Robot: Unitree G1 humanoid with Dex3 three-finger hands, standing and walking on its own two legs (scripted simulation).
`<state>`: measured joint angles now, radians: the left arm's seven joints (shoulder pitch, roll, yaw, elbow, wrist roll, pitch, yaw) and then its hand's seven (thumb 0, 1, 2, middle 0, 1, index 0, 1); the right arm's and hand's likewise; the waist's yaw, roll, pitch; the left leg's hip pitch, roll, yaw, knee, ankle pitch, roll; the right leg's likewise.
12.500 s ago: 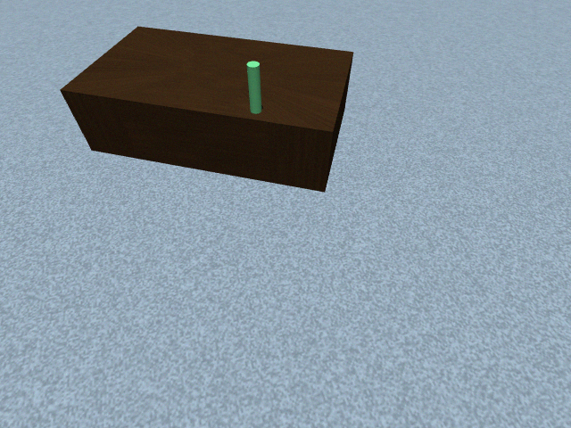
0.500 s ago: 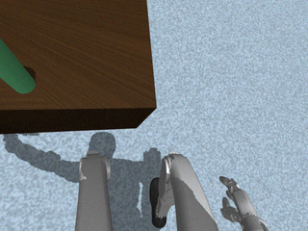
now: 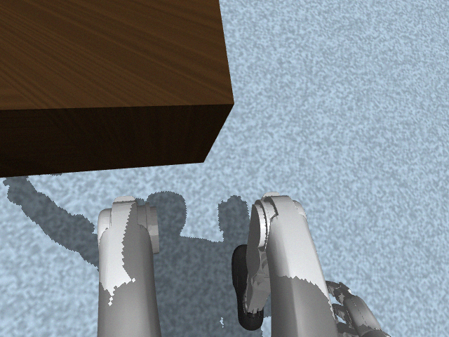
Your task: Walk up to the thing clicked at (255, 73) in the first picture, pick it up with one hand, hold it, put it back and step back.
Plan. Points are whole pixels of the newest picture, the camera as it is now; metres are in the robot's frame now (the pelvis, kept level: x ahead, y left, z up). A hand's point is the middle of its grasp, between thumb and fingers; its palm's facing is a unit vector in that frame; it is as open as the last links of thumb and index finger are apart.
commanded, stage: close in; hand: left
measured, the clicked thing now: out of the picture +0.50 +0.35 +0.10
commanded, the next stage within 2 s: close in 0.64 s
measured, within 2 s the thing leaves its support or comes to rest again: leaves its support in 1.88 s
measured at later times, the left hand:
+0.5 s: hand out of the picture +0.47 +0.35 +0.04, palm faces +0.42 -0.91 +0.00, open 17.6 cm
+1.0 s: hand out of the picture +0.49 +0.35 +0.06, palm faces +0.42 -0.91 +0.00, open 15.8 cm
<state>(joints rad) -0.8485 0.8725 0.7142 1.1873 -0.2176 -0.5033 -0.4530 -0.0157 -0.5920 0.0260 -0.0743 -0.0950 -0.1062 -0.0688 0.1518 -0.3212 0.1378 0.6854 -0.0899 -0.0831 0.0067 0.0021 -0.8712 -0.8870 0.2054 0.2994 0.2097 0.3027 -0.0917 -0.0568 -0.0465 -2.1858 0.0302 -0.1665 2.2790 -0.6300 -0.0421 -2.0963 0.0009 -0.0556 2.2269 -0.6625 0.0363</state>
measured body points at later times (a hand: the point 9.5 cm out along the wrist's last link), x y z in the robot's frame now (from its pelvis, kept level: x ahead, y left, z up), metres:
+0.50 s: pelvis +0.02 +0.00 +0.05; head +0.24 +0.07 +0.44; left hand +0.45 +0.40 +0.04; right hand +0.17 -0.26 -0.07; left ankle +0.10 +0.14 -0.33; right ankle +0.11 -0.13 -0.33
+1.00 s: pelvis +0.02 +0.00 +0.05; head +0.23 +0.06 +0.45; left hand +0.46 +0.39 +0.06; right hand +0.12 -0.27 -0.06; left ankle +0.10 +0.14 -0.33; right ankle +0.11 -0.13 -0.33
